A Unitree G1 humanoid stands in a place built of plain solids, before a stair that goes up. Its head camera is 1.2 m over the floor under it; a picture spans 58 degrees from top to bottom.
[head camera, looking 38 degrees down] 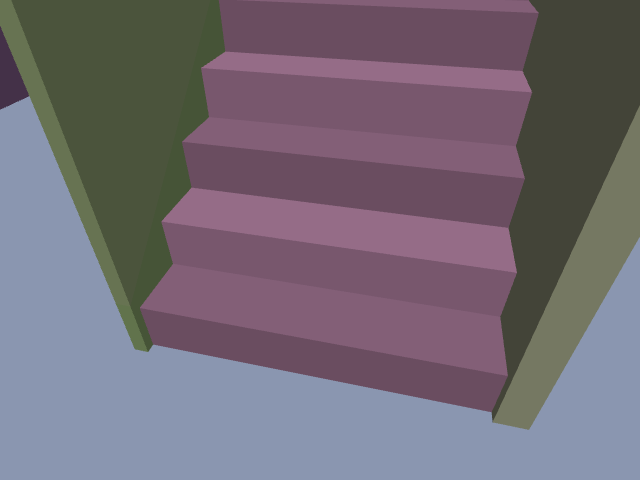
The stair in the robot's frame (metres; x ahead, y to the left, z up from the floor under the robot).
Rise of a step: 0.18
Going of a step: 0.22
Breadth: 1.12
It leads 13 degrees to the right of straight ahead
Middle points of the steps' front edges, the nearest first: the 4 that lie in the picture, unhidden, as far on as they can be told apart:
0.82 0.03 0.18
1.04 -0.02 0.37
1.26 -0.07 0.55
1.47 -0.12 0.73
